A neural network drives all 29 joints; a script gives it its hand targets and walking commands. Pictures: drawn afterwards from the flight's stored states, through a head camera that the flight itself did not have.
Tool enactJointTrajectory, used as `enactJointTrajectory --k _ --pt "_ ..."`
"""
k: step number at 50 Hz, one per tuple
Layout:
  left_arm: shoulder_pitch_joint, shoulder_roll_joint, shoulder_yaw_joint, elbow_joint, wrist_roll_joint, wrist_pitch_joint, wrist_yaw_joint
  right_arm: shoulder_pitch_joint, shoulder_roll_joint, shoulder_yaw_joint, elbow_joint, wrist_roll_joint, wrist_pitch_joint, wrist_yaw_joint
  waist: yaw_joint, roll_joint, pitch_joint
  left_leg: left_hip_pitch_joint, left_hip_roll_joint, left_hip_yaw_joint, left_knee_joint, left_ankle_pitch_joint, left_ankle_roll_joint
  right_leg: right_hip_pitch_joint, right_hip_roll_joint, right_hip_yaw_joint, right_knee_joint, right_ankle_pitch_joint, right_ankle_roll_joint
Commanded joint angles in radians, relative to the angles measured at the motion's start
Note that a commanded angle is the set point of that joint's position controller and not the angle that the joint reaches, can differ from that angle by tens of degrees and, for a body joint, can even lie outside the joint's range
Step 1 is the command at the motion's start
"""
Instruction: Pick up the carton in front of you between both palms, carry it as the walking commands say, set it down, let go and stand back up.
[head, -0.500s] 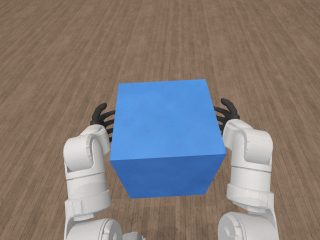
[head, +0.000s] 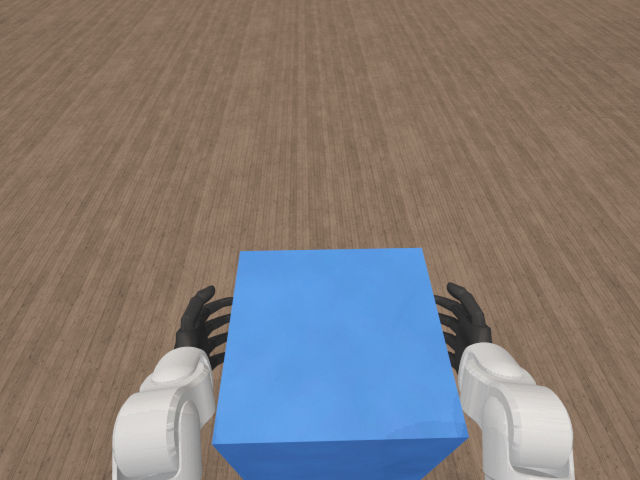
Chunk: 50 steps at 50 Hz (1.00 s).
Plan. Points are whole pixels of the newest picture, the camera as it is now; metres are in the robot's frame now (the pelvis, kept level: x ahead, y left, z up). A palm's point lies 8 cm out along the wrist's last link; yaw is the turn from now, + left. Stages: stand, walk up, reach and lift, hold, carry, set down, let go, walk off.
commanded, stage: carry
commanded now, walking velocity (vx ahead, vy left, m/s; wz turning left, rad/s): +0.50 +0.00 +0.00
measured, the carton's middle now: (332, 376) +0.25 +0.00 +0.01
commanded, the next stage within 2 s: none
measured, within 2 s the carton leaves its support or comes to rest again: neither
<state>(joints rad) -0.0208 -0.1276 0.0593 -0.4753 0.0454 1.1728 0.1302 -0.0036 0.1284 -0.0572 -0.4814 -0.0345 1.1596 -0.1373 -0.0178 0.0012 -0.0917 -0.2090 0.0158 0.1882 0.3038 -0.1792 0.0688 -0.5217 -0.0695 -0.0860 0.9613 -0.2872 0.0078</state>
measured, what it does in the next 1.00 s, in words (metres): walks ahead: right foot, then left foot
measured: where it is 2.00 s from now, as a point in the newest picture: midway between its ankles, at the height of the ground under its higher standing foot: (315, 329)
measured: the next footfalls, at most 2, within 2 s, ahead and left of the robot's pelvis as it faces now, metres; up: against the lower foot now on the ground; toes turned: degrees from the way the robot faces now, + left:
right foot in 0.28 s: +0.40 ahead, -0.13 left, +0.00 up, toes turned -9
left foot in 0.84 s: +0.76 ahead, +0.10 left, +0.00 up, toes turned +7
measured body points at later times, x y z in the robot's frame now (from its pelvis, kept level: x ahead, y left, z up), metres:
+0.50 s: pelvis +0.33 -0.06 +0.00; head +0.32 -0.07 +0.45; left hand +0.55 +0.12 +0.06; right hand +0.58 -0.19 +0.05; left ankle +0.28 +0.09 -0.67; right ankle +0.37 -0.12 -0.75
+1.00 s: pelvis +0.65 +0.02 -0.01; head +0.67 +0.04 +0.44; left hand +0.90 +0.17 +0.06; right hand +0.90 -0.14 +0.07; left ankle +0.71 +0.10 -0.75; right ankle +0.55 -0.11 -0.67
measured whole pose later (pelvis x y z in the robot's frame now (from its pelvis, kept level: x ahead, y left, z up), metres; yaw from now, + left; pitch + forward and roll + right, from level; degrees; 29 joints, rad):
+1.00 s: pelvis +0.65 +0.02 -0.01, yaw +0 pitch +4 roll -1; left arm 0.00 -0.13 0.05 -0.55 0.04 1.21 0.13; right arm 0.02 0.13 -0.05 -0.54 -0.03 1.18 -0.14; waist -0.01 -0.04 -0.03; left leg -0.36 0.05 0.24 0.40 -0.11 0.07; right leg -0.41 -0.06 -0.07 1.05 -0.40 0.02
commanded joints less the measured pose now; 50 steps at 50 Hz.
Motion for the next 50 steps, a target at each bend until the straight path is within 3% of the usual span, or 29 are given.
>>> enactJointTrajectory --k 1,5,10,12,13,14,15,16,17,18,19,20,22,24,29,34,38,39,40,41,42,43,44,45,46,47,49,50 --pt "-0.363 -0.869 -0.658 -0.13 -0.25 -0.014 -0.118 -0.389 0.841 0.644 -0.137 0.278 0.001 0.148 0.006 0.125 -0.202 0.266 0.259 -0.212 -0.151 0.193 0.067 -0.131 -0.037 -0.008 -0.138 0.102 0.018" --pt "-0.327 -0.762 -0.636 -0.134 -0.233 0.018 -0.096 -0.347 0.725 0.621 -0.129 0.266 0.03 0.135 0.002 0.123 -0.098 0.221 0.22 -0.133 -0.169 0.245 0.053 -0.116 -0.024 -0.067 -0.309 0.231 0.021" --pt "-0.348 -0.675 -0.617 -0.127 -0.239 0.051 -0.08 -0.342 0.647 0.586 -0.1 0.241 0.058 0.106 0.002 0.148 0.015 0.218 0.224 -0.088 -0.173 0.286 0.035 -0.059 -0.008 -0.101 -0.43 0.302 -0.021" --pt "-0.35 -0.656 -0.602 -0.11 -0.241 0.055 -0.075 -0.355 0.633 0.583 -0.094 0.237 0.063 0.097 0.011 0.164 -0.014 0.241 0.218 -0.051 -0.076 0.47 0.015 0.05 0.02 -0.128 -0.454 0.264 -0.04" --pt "-0.337 -0.653 -0.594 -0.099 -0.241 0.054 -0.073 -0.361 0.631 0.584 -0.095 0.237 0.065 0.094 0.025 0.167 -0.059 0.233 0.205 -0.014 0.039 0.585 -0.001 0.167 0.059 -0.171 -0.466 0.214 -0.043" --pt "-0.322 -0.654 -0.586 -0.084 -0.241 0.053 -0.072 -0.358 0.63 0.587 -0.097 0.236 0.066 0.091 0.041 0.123 -0.124 0.172 0.165 0.034 0.228 0.615 -0.03 0.349 0.098 -0.2 -0.489 0.142 -0.045" --pt "-0.31 -0.657 -0.579 -0.082 -0.239 0.052 -0.073 -0.363 0.625 0.588 -0.1 0.237 0.067 0.089 0.06 0.029 -0.205 0.022 0.131 0.029 0.474 0.428 -0.054 0.548 -0.017 -0.038 -0.508 0.027 -0.055" --pt "-0.323 -0.658 -0.577 -0.064 -0.236 0.045 -0.077 -0.357 0.646 0.61 -0.121 0.237 0.068 0.089 0.057 -0.261 -0.318 -0.287 0.008 -0.009 0.819 0.137 -0.113 0.774 -0.315 0.493 -0.648 -0.163 -0.204" --pt "-0.296 -0.711 -0.589 -0.059 -0.253 0.039 -0.086 -0.374 0.665 0.617 -0.13 0.248 0.064 0.097 0.046 -0.31 -0.288 -0.413 -0.049 -0.113 0.986 -0.265 -0.097 0.747 -0.351 0.649 -0.776 0.046 -0.234" --pt "-0.314 -0.756 -0.601 -0.08 -0.266 0.03 -0.099 -0.372 0.73 0.635 -0.109 0.252 0.052 0.106 0.041 -0.237 -0.291 -0.439 0.029 -0.187 1.067 -0.247 -0.061 0.715 -0.333 0.514 -0.729 0.172 -0.217" --pt "-0.329 -0.81 -0.618 -0.08 -0.275 0.016 -0.114 -0.366 0.783 0.639 -0.1 0.25 0.038 0.118 0.038 -0.121 -0.297 -0.425 0.07 -0.197 1.047 -0.202 -0.043 0.645 -0.305 0.417 -0.706 0.224 -0.189" --pt "-0.349 -0.853 -0.631 -0.082 -0.277 0.001 -0.127 -0.364 0.83 0.644 -0.085 0.247 0.023 0.128 0.032 -0.042 -0.266 -0.4 0.111 -0.206 0.971 -0.145 -0.037 0.553 -0.282 0.334 -0.724 0.201 -0.159" --pt "-0.365 -0.897 -0.655 -0.079 -0.281 -0.025 -0.149 -0.348 0.887 0.655 -0.06 0.228 -0.006 0.141 0.026 -0.076 -0.248 -0.343 0.125 -0.18 0.847 -0.062 -0.044 0.453 -0.238 0.218 -0.788 0.041 -0.113" --pt "-0.342 -0.896 -0.664 -0.073 -0.28 -0.041 -0.165 -0.322 0.898 0.66 -0.05 0.207 -0.028 0.142 0.025 -0.116 -0.22 -0.356 0.126 -0.145 0.743 -0.026 -0.06 0.428 -0.222 0.154 -0.833 -0.015 -0.119" --pt "-0.291 -0.818 -0.663 -0.096 -0.273 -0.052 -0.164 -0.292 0.851 0.672 -0.076 0.2 -0.04 0.131 0.03 -0.112 -0.125 -0.464 0.127 -0.084 0.459 0.092 -0.102 0.495 -0.207 0.077 -0.888 0.057 -0.139" --pt "-0.267 -0.72 -0.637 -0.149 -0.264 -0.028 -0.127 -0.305 0.757 0.672 -0.147 0.236 -0.009 0.11 0.036 -0.117 -0.055 -0.482 0.102 -0.04 0.308 0.185 -0.097 0.571 -0.182 0.005 -0.857 0.232 -0.132" --pt "-0.258 -0.634 -0.607 -0.157 -0.247 0.009 -0.086 -0.299 0.65 0.637 -0.163 0.24 0.031 0.085 0.037 -0.144 0.006 -0.418 0.074 0.003 0.2 0.171 -0.063 0.607 -0.186 -0.033 -0.808 0.403 -0.113" --pt "-0.267 -0.621 -0.603 -0.162 -0.246 0.017 -0.078 -0.303 0.632 0.627 -0.164 0.241 0.038 0.08 0.035 -0.153 -0.004 -0.361 0.061 0.02 0.182 0.159 -0.049 0.615 -0.184 -0.049 -0.767 0.493 -0.103" --pt "-0.273 -0.611 -0.603 -0.171 -0.249 0.024 -0.072 -0.301 0.62 0.618 -0.163 0.242 0.043 0.076 0.033 -0.159 -0.033 -0.263 0.027 0.057 0.171 0.146 -0.039 0.613 -0.173 -0.08 -0.67 0.662 -0.084" --pt "-0.282 -0.604 -0.607 -0.186 -0.255 0.03 -0.068 -0.289 0.615 0.61 -0.154 0.241 0.047 0.073 0.017 -0.133 -0.092 -0.089 -0.033 0.114 0.12 0.163 -0.036 0.582 -0.129 -0.145 -0.49 0.787 -0.05" --pt "-0.294 -0.594 -0.609 -0.195 -0.26 0.035 -0.064 -0.278 0.61 0.599 -0.151 0.238 0.05 0.071 -0.002 -0.087 -0.174 0.143 0.01 0.058 0.112 0.208 -0.032 0.462 -0.089 -0.154 -0.292 0.681 -0.009" --pt "-0.319 -0.606 -0.625 -0.223 -0.275 0.042 -0.063 -0.288 0.6 0.585 -0.152 0.238 0.049 0.071 -0.011 0.118 -0.323 0.488 0.299 -0.323 0.146 0.363 0.091 0.143 -0.021 -0.123 0.026 0.361 0.041" --pt "-0.306 -0.609 -0.63 -0.23 -0.283 0.049 -0.069 -0.264 0.636 0.591 -0.134 0.251 0.046 0.074 -0.007 0.323 -0.368 0.526 0.427 -0.579 0.029 0.626 0.201 -0.014 0.11 -0.064 0.284 -0.192 0.055" --pt "-0.311 -0.661 -0.652 -0.214 -0.292 0.044 -0.077 -0.259 0.664 0.591 -0.153 0.257 0.044 0.083 -0.004 0.244 -0.347 0.479 0.419 -0.479 0.039 0.783 0.2 -0.059 0.067 0.048 0.388 -0.255 0.031" --pt "-0.316 -0.715 -0.664 -0.208 -0.292 0.038 -0.089 -0.265 0.717 0.602 -0.159 0.263 0.036 0.094 -0.005 0.167 -0.352 0.437 0.389 -0.392 0.058 0.837 0.162 -0.069 0.023 0.083 0.366 -0.226 0.01" --pt "-0.329 -0.769 -0.675 -0.207 -0.292 0.029 -0.101 -0.29 0.769 0.615 -0.172 0.266 0.026 0.108 0.0 0.092 -0.326 0.362 0.363 -0.308 0.039 0.808 0.108 -0.056 -0.021 0.092 0.266 -0.166 0.0" --pt "-0.341 -0.842 -0.693 -0.196 -0.285 0.01 -0.115 -0.324 0.837 0.639 -0.176 0.276 0.01 0.132 0.015 0.102 -0.305 0.247 0.306 -0.193 -0.023 0.643 0.04 0.041 -0.044 0.062 0.043 -0.08 0.003" --pt "-0.328 -0.86 -0.696 -0.188 -0.274 0.001 -0.119 -0.326 0.846 0.646 -0.176 0.282 0.003 0.142 0.019 0.113 -0.301 0.205 0.29 -0.152 -0.034 0.618 0.036 0.096 -0.03 0.04 -0.045 -0.07 0.009"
